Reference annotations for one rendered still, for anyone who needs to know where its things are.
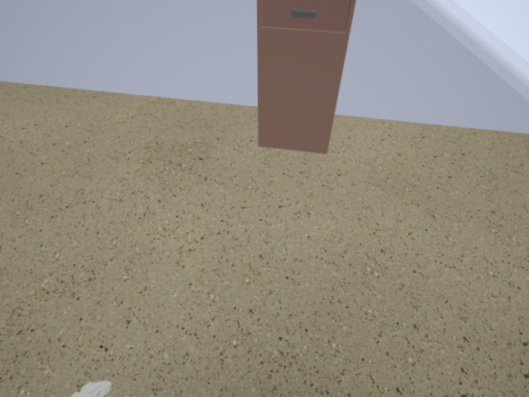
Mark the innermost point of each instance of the cabinet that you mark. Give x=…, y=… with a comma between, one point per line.
x=299, y=77

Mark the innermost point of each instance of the handle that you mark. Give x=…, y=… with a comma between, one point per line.
x=303, y=13

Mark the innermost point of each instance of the drawer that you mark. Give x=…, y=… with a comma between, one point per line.
x=331, y=15

